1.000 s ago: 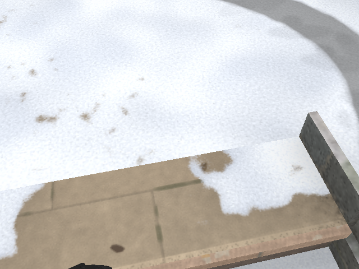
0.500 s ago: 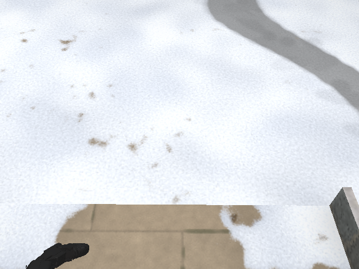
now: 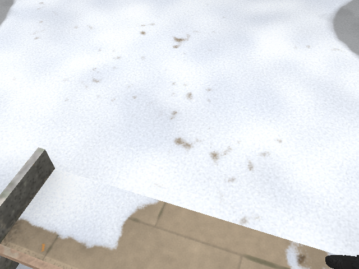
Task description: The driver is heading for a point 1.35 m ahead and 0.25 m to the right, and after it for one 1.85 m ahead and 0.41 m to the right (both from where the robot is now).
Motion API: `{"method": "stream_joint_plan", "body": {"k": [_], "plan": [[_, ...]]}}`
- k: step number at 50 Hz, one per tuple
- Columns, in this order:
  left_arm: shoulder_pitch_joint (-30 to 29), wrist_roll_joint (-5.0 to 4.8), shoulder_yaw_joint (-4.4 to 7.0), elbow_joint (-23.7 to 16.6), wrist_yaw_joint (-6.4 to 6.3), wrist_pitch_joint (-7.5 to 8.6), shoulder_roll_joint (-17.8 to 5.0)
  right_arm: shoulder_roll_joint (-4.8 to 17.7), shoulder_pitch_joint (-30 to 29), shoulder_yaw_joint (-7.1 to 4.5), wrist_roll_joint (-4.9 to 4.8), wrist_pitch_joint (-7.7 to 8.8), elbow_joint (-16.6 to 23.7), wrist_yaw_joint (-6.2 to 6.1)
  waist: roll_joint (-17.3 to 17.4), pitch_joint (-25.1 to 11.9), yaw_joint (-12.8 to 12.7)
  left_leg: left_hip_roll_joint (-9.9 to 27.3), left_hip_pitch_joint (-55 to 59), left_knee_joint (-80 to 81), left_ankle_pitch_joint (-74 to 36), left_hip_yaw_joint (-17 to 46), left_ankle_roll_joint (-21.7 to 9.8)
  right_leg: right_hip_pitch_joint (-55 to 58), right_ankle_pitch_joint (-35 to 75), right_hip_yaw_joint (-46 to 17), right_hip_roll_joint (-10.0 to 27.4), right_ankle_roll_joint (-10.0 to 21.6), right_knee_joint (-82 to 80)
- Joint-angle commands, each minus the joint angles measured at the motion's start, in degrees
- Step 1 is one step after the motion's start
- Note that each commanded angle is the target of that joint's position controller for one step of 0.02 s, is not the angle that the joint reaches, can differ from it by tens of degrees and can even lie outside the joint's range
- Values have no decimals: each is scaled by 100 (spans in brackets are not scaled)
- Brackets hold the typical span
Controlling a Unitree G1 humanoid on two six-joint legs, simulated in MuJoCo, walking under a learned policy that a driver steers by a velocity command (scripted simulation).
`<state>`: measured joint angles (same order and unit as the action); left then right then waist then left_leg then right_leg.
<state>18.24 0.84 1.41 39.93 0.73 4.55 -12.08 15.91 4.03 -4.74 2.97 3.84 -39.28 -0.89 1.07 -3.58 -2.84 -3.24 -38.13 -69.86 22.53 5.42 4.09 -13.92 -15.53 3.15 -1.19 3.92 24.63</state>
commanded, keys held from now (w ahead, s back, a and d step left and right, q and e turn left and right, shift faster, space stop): no key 0.02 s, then e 0.50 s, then w+e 0.30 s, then w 0.06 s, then w+q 0.12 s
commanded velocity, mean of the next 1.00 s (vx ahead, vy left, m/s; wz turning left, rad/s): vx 0.14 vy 0.00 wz -0.31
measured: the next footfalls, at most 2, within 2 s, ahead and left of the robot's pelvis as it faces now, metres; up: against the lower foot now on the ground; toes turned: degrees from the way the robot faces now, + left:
left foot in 0.12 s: +0.09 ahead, +0.14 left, +0.00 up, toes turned +3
right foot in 0.66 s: +0.00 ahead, -0.10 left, +0.00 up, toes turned -11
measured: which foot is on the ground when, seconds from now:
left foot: up 0.00-0.10, down 0.12-0.64, up 0.66-1.00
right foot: down 0.00-0.36, up 0.38-0.64, down 0.66-1.00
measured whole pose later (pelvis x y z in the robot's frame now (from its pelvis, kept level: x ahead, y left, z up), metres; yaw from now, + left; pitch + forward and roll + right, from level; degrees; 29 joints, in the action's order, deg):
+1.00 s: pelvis +0.14 -0.05 -0.01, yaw -22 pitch +6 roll +3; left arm 40.8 6.1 -3.7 62.7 4.5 4.0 -3.9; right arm 6.7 -1.4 4.7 3.1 2.0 -41.3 2.2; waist -2.6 -7.3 -7.0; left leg 2.9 -78.3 -105.1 21.1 -4.9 -9.7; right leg -3.6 -23.9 -10.6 -1.6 3.6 22.5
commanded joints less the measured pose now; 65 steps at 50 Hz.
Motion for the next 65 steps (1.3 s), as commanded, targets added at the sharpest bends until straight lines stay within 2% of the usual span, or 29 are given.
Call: {"method": "stream_joint_plan", "body": {"k": [1,2,6,8,13,16,20,22,25,28,31,32,34,35,36,38,42,44,48,50,52,55,56,57,58,59,60,62,65], "plan": [[-510,-152,-38,-436,267,29,-480,105,-307,-59,-60,125,273,120,-537,-55,384,301,-252,1719,-391,-512,161,962,1687,-847,935,811,-711],[-643,-156,-65,-380,419,86,-532,-72,-127,-3,38,77,104,319,-479,73,577,634,796,2065,-365,-451,191,146,1878,-903,1035,635,-690],[-363,-376,-88,107,854,82,-438,-20,-33,74,-198,-60,3,603,-426,-85,737,756,2881,3709,-2439,-681,-158,-438,2649,-1041,916,6,-3],[973,-172,-71,320,709,140,-122,289,-830,129,-325,32,379,468,135,-865,-146,978,3149,3399,-3845,-531,-808,242,2846,-886,530,-195,69],[-299,-103,291,-290,344,143,-799,549,-1003,-193,-206,80,593,84,-206,-358,248,863,2592,3362,-2291,-766,-815,-377,2152,-1110,556,513,279],[-212,-105,225,-387,134,178,-506,538,-823,-264,-239,179,719,-116,-106,-750,208,1006,2927,3496,-3325,-612,-1301,-427,2562,-993,396,425,826],[-284,21,268,-515,-2,1,-493,695,679,-394,-64,187,540,-359,1095,-691,735,3017,3864,5064,-4523,1114,-2834,-1784,-2552,-412,-384,-567,3644],[-226,123,256,-314,1,-89,-348,408,434,-304,-31,282,439,-442,523,-319,414,2987,2862,5426,-3577,582,-2473,-2023,-2281,-1027,207,-654,6065],[-364,259,157,-533,141,-170,-316,10,-1023,-16,-100,244,714,-376,149,-356,-288,2011,2316,5342,-2612,-746,-1520,-1466,-1774,-882,325,-675,4405],[31,-15,209,-173,464,-124,-302,821,-296,-300,-271,105,588,-433,548,-20,145,1763,2586,5581,-223,-1005,-1302,-1012,-1953,102,-7,-688,2134],[1364,-7,450,324,522,138,-758,655,-709,-166,109,52,584,-137,332,194,-400,2156,955,4983,1977,-893,-1266,1041,83,-213,-42,-72,1148],[1510,108,507,463,493,212,-861,104,-782,21,70,58,436,-51,-125,356,-593,1883,565,3779,1420,-1250,-1114,1184,-120,-709,100,347,399],[1386,19,630,101,342,359,-1899,-562,-232,248,2,179,743,105,-1812,-61,-182,445,-1457,472,1058,-745,-482,1622,300,-5516,2168,2502,-1091],[947,119,469,184,307,327,-1145,-298,-759,187,-185,166,579,204,-1427,712,-469,574,-2074,-635,667,-120,-624,932,-2474,-5346,2025,2070,-1551],[645,174,262,267,320,288,-650,67,-859,110,-107,125,373,136,-1444,939,-397,539,-2428,-1782,300,-143,-718,471,-2623,-4669,1680,1651,-1166],[487,171,3,348,321,171,-282,54,-477,162,128,150,-18,7,-697,413,37,653,-2340,-1913,-958,22,-716,266,-992,-3578,1222,1231,-827],[2645,417,-182,1574,365,-6,-119,-377,-1053,567,47,205,117,86,-1118,180,-514,179,-5082,-6055,760,-459,-1083,1613,587,-3679,1343,1538,-63],[3117,614,-299,2035,324,14,135,-529,-1490,772,48,271,322,171,-597,242,-638,378,-6239,-5701,846,-309,-1418,2258,429,-3419,1335,1187,59],[2055,682,-351,1968,308,111,-41,-467,-2202,850,-53,79,688,237,-412,635,-198,911,-4635,-3392,-691,-856,-1538,33,-818,-2630,1235,977,-1387],[1295,296,-371,1637,428,112,-202,-672,-2966,927,26,-326,986,481,-667,760,-34,796,-1615,-2320,-324,-1284,-1226,-2435,-698,-2100,1298,1093,-2835],[915,176,-279,1418,472,255,-841,-493,-1931,906,6,-441,575,753,-995,457,410,319,-610,-2247,-247,-1767,-971,-1851,3775,-1449,1506,1175,-2271],[1715,365,-22,1833,514,353,-1294,-17,-915,743,-116,-183,173,766,-1391,-460,505,-227,-50,139,149,-1928,-1289,1251,9625,-785,1541,785,-307],[2026,500,3,1965,492,334,-947,240,465,604,10,-141,-347,733,-903,-1127,819,-205,1673,709,-1205,-886,-1618,570,8838,-813,1224,469,1291],[2546,779,-132,1676,566,248,-260,690,1657,463,-103,-109,-731,659,1044,-2634,835,631,4655,2338,-134,2582,-2595,-1960,4139,-1432,146,222,2900],[1551,492,86,1571,600,112,-379,746,2945,389,109,-226,-1136,496,1695,-2250,1433,1155,4223,3996,717,4788,-2726,-2654,1076,-2328,-982,46,5533],[597,272,130,1233,596,122,-184,719,2816,434,74,-5,-1254,396,1381,-668,1216,1190,2912,4420,2053,4709,-2246,-3839,1216,-2579,-910,183,7610],[294,287,48,1167,478,119,-163,557,1944,412,-75,139,-1229,338,222,-223,893,1172,2079,4387,2047,4603,-2200,-4070,1694,-2450,-656,206,8245],[-292,400,-96,735,291,39,-76,-235,885,576,-95,179,-1454,367,-898,-249,3,1198,1331,4306,451,3675,-1976,-4422,1621,-2106,-235,260,8702],[-367,428,-248,685,196,-115,-133,-648,489,713,33,322,-1880,420,-566,-68,-541,745,712,4440,-941,1888,-1569,-4841,1630,-1643,102,539,8328]]}}
Velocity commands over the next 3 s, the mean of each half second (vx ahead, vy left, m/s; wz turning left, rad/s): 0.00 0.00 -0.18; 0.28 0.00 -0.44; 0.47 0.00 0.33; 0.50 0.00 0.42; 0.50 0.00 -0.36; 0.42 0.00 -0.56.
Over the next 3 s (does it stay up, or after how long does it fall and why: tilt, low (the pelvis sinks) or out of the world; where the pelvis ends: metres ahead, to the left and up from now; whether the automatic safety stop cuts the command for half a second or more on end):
stays up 1.20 -0.22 0.17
